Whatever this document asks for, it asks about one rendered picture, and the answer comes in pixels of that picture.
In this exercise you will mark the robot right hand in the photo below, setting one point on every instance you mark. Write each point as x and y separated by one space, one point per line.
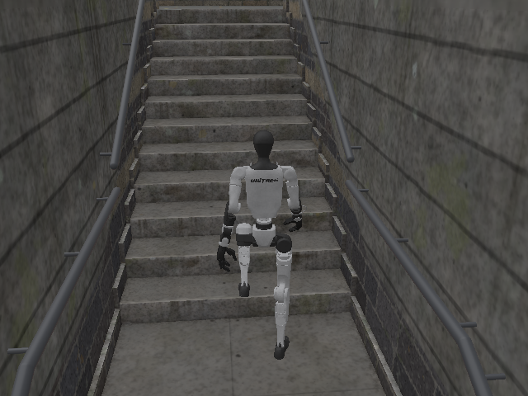
296 227

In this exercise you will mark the right robot forearm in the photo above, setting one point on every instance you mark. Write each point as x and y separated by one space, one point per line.
296 213

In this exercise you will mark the robot right shin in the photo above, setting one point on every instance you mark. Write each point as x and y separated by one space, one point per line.
281 315

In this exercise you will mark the left robot forearm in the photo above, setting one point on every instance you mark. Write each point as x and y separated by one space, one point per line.
227 228

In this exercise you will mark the robot head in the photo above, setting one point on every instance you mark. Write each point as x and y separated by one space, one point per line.
263 141

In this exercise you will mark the robot right upper arm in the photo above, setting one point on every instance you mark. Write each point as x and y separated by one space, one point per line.
292 186

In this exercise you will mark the robot left upper arm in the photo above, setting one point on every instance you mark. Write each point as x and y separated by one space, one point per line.
235 186

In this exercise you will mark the robot left hand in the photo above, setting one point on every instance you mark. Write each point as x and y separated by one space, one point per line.
220 257

